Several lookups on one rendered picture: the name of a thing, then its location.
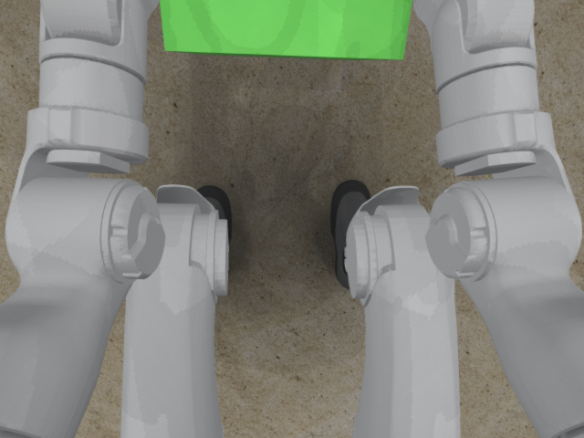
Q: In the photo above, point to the carton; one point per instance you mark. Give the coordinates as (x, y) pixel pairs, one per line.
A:
(320, 29)

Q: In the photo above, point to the robot right upper arm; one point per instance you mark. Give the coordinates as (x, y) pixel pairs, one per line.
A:
(511, 243)

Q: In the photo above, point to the robot left upper arm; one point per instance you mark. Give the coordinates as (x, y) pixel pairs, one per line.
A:
(78, 245)

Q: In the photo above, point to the robot right shin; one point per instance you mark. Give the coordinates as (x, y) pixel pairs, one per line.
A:
(392, 195)

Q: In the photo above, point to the robot right forearm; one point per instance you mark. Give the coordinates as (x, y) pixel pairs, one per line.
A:
(485, 62)

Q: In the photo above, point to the robot right thigh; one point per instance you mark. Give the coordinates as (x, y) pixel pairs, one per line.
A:
(410, 386)

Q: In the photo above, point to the robot left forearm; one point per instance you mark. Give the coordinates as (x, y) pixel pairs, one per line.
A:
(93, 62)

